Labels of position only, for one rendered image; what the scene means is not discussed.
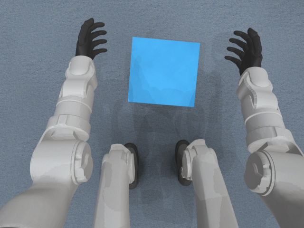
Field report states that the robot left hand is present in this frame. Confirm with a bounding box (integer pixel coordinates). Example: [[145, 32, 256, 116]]
[[76, 18, 107, 60]]

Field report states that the right robot forearm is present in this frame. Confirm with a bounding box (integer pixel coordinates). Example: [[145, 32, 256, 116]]
[[237, 67, 304, 157]]

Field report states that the left robot upper arm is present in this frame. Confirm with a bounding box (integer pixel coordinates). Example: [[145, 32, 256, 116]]
[[0, 139, 93, 228]]

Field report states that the robot right hand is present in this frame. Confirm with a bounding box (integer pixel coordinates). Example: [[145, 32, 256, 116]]
[[224, 28, 263, 76]]

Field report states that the left robot shin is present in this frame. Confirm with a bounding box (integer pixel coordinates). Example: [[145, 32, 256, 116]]
[[102, 144, 133, 183]]

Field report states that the right robot upper arm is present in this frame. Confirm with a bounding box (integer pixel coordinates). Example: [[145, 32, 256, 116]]
[[244, 150, 304, 228]]

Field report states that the carton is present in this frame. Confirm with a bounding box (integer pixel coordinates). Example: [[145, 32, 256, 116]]
[[128, 37, 200, 107]]

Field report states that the robot right foot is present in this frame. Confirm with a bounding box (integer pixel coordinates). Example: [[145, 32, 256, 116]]
[[175, 140, 192, 186]]

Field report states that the left robot forearm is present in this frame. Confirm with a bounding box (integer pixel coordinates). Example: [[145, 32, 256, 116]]
[[30, 56, 98, 180]]

